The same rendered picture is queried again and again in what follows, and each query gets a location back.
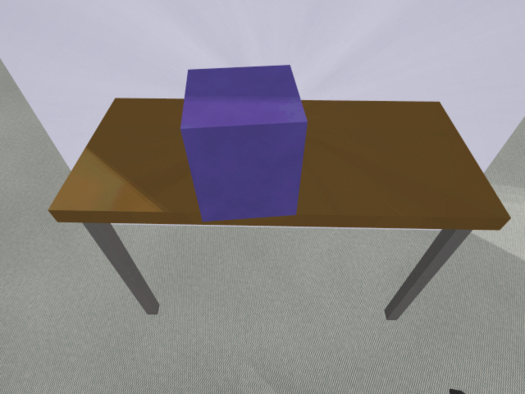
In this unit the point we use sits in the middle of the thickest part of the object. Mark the table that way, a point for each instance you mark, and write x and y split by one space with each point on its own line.
370 164

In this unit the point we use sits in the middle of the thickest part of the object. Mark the carton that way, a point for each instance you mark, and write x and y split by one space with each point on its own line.
244 131

